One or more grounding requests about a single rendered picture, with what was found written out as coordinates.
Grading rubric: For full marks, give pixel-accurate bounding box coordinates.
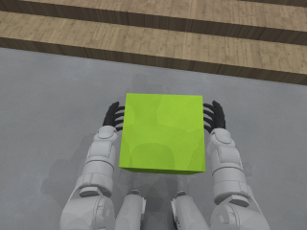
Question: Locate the carton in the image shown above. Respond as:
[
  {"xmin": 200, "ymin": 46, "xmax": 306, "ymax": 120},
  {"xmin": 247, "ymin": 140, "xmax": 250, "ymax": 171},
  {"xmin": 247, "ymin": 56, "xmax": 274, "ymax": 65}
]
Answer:
[{"xmin": 118, "ymin": 93, "xmax": 206, "ymax": 175}]

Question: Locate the robot thigh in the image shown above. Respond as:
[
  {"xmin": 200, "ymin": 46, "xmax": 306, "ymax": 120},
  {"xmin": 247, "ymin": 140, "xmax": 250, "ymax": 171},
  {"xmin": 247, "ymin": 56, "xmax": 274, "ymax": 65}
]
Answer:
[
  {"xmin": 171, "ymin": 195, "xmax": 210, "ymax": 230},
  {"xmin": 115, "ymin": 194, "xmax": 146, "ymax": 230}
]

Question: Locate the left robot upper arm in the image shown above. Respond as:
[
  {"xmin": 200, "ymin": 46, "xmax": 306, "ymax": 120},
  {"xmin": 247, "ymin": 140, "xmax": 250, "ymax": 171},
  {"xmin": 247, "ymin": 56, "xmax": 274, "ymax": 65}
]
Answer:
[{"xmin": 60, "ymin": 195, "xmax": 116, "ymax": 230}]

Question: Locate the right robot thigh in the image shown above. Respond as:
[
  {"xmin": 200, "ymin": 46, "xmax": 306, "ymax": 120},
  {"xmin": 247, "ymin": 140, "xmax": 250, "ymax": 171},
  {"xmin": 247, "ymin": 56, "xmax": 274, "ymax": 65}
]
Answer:
[{"xmin": 171, "ymin": 195, "xmax": 210, "ymax": 230}]

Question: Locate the robot left hand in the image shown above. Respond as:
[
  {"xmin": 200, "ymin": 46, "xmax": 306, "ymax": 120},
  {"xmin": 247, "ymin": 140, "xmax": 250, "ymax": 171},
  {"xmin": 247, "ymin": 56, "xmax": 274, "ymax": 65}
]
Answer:
[{"xmin": 103, "ymin": 102, "xmax": 125, "ymax": 131}]

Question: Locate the robot right forearm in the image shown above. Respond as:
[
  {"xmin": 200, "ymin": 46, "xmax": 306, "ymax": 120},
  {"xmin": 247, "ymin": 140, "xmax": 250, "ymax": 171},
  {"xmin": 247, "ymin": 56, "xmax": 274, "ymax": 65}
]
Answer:
[{"xmin": 206, "ymin": 127, "xmax": 264, "ymax": 216}]

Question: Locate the left robot thigh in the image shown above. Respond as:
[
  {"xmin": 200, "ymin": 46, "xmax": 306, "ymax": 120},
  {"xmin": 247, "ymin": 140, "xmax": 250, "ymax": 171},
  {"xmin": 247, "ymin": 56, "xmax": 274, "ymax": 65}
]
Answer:
[{"xmin": 115, "ymin": 194, "xmax": 146, "ymax": 230}]

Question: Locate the right robot upper arm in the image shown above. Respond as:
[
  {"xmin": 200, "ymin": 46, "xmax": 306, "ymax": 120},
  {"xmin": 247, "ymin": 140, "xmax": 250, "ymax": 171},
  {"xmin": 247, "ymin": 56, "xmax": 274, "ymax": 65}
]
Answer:
[{"xmin": 210, "ymin": 202, "xmax": 270, "ymax": 230}]

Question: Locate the robot right hand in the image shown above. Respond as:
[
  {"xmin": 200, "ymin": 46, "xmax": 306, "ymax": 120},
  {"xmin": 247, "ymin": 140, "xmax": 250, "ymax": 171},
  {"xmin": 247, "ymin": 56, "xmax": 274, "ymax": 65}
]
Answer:
[{"xmin": 202, "ymin": 101, "xmax": 226, "ymax": 133}]

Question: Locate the robot left forearm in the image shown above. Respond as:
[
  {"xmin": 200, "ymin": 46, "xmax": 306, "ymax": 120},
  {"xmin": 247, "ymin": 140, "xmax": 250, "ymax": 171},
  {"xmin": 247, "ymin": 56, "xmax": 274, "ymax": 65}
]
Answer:
[{"xmin": 59, "ymin": 126, "xmax": 119, "ymax": 230}]

